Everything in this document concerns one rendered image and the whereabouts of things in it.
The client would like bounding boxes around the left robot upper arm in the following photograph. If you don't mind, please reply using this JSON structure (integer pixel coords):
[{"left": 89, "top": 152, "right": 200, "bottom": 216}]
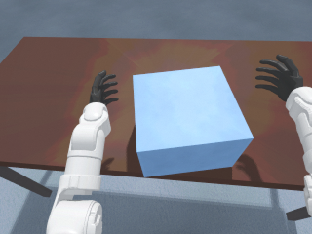
[{"left": 48, "top": 199, "right": 102, "bottom": 234}]

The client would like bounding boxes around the table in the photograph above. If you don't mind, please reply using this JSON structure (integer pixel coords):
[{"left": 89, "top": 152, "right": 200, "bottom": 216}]
[{"left": 0, "top": 36, "right": 312, "bottom": 221}]

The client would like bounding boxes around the left robot hand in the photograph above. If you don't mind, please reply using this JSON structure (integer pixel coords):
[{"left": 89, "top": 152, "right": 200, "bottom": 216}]
[{"left": 89, "top": 70, "right": 118, "bottom": 106}]

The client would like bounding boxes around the right robot hand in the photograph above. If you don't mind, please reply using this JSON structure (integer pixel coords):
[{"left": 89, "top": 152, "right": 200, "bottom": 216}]
[{"left": 255, "top": 54, "right": 303, "bottom": 102}]

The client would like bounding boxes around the carton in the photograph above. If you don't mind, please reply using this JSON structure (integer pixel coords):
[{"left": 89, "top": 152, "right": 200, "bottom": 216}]
[{"left": 133, "top": 66, "right": 254, "bottom": 177}]

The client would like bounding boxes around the robot left forearm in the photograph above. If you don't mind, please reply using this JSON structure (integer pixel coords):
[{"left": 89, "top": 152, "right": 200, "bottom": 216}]
[{"left": 46, "top": 102, "right": 111, "bottom": 234}]

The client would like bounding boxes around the robot right forearm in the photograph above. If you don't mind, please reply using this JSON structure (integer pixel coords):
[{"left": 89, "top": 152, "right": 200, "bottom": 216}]
[{"left": 286, "top": 86, "right": 312, "bottom": 174}]

